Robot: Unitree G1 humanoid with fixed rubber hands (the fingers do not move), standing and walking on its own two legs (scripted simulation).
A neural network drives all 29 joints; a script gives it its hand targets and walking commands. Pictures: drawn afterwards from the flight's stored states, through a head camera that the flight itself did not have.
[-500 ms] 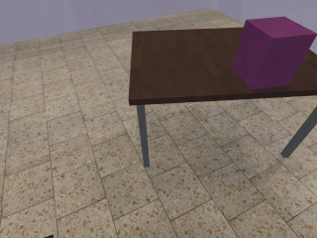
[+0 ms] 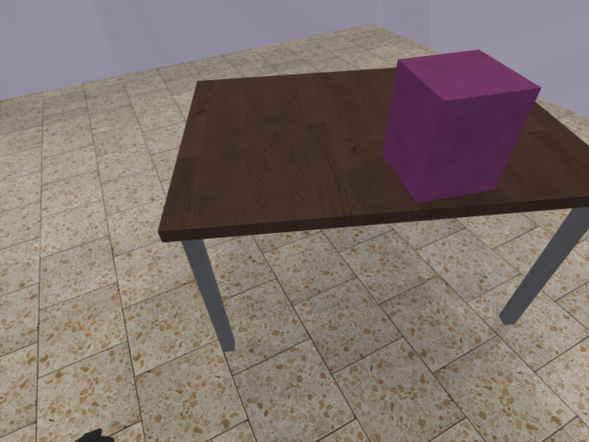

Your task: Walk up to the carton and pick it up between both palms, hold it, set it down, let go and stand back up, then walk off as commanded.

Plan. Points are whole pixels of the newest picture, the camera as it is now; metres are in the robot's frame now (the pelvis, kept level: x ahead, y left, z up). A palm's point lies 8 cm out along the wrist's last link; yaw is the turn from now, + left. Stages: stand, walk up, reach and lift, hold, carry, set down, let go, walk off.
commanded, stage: walk up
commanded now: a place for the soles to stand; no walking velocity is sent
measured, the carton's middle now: (447, 126) +0.79 -0.33 +0.04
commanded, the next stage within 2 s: none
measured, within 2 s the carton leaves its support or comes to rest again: neither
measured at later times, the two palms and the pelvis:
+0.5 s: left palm (197, 391) +0.25 +0.18 -0.08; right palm out of the picture +0.18 -0.47 -0.07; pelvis +0.10 -0.13 -0.02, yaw -2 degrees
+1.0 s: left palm (279, 326) +0.35 +0.06 -0.07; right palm out of the picture +0.28 -0.59 -0.05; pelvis +0.20 -0.25 -0.01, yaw -1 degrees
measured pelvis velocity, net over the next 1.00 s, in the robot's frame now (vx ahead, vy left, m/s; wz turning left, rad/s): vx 0.20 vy -0.25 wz -0.02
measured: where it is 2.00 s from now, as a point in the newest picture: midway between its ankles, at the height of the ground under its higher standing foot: outside the picture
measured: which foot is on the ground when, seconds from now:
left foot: up 0.00-0.16, down 0.18-0.48, up 0.50-0.72, down 0.74-1.00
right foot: down 0.00-0.20, up 0.22-0.44, down 0.46-0.76, up 0.78-1.00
